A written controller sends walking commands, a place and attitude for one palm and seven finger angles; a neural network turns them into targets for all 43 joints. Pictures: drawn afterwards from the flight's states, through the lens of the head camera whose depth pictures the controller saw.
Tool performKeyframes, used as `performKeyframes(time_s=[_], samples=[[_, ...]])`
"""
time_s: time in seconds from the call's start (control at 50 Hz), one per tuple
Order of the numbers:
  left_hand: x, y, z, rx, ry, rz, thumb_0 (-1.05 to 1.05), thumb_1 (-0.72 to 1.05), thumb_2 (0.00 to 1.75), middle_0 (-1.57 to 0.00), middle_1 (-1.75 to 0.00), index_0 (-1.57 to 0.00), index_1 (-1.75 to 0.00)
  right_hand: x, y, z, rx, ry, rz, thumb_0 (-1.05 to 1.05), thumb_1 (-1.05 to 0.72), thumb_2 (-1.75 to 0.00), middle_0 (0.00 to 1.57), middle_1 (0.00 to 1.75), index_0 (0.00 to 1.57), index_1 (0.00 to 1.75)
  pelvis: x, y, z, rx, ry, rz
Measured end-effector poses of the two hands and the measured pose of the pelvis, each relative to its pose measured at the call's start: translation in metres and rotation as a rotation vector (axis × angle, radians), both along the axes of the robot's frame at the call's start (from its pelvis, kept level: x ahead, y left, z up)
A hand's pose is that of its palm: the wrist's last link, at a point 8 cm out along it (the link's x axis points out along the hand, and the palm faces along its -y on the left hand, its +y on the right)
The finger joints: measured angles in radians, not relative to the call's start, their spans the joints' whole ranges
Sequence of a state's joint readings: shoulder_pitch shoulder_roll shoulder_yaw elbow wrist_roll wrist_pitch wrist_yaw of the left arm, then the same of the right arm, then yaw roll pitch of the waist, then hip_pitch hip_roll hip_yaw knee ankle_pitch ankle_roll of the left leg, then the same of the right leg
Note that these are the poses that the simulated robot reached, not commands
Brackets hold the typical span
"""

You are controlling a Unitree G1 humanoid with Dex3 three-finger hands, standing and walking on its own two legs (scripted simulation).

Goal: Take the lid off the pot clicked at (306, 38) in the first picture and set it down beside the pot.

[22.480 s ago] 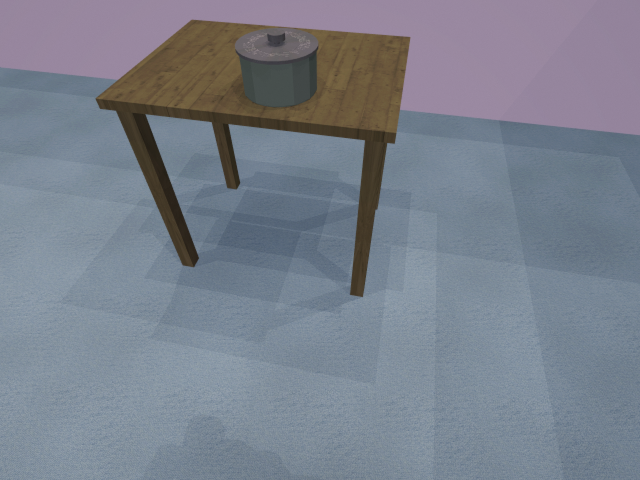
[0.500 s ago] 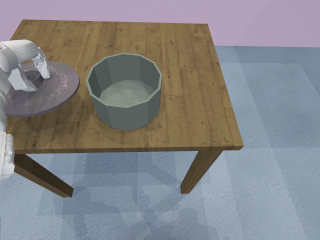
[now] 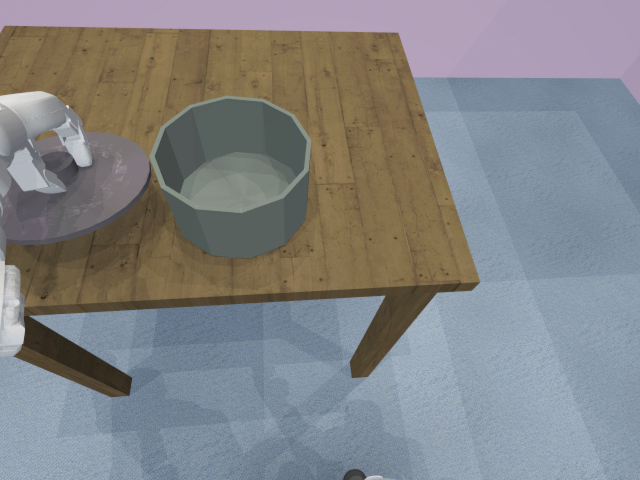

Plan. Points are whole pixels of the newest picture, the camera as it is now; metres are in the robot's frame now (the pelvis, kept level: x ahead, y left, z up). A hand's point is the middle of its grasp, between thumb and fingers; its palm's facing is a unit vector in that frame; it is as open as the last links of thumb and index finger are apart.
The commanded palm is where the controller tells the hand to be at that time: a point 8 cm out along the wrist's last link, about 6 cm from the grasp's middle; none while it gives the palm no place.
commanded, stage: lower the lid onto the table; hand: left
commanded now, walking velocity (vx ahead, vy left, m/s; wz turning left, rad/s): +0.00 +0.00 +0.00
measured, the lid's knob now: (56, 167) +0.50 +0.30 +0.07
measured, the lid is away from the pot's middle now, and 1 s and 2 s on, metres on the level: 0.22 0.23 0.23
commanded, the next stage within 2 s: open the fingers wide in 0.76 s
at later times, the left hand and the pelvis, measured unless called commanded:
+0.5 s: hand (39, 187) +0.47 +0.31 +0.07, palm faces -0.53 -0.15 -0.84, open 7.3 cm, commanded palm +0.51 +0.31 +0.13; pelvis +0.00 +0.00 -0.01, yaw +0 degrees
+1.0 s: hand (47, 213) +0.45 +0.31 +0.04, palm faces -0.49 -0.08 -0.87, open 7.4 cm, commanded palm +0.48 +0.31 +0.10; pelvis -0.01 +0.00 -0.01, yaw -1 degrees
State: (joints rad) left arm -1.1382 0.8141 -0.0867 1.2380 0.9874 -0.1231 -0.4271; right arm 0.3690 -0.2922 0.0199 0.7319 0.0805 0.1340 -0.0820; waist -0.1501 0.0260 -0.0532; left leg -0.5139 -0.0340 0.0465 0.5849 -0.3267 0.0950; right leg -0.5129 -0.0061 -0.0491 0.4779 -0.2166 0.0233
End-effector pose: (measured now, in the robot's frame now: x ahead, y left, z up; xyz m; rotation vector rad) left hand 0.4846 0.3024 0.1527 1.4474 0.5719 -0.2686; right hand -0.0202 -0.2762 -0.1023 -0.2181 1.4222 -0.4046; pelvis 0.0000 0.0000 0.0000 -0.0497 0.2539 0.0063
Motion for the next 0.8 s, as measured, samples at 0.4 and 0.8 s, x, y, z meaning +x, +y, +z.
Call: performKeyframes(time_s=[0.4,0.8], samples=[[0.0,0.009,-0.023,-0.003,0.013,0.005,-0.03,0.3,0.67,-0.75,-0.96,-0.67,-0.9,0.003,-0.002,-0.001,-0.007,0.02,-0.008,0.0,-0.91,-0.9,0.2,0.3,0.2,0.3,0.003,-0.003,-0.004,-0.006,0.03,-0.007],[-0.015,0.013,-0.043,-0.006,0.033,-0.006,-0.03,0.29,0.65,-0.76,-0.97,-0.68,-0.92,-0.002,-0.008,-0.006,-0.043,0.009,0.001,0.0,-0.91,-0.9,0.2,0.3,0.2,0.3,-0.009,-0.004,-0.013,-0.015,0.042,-0.006]])
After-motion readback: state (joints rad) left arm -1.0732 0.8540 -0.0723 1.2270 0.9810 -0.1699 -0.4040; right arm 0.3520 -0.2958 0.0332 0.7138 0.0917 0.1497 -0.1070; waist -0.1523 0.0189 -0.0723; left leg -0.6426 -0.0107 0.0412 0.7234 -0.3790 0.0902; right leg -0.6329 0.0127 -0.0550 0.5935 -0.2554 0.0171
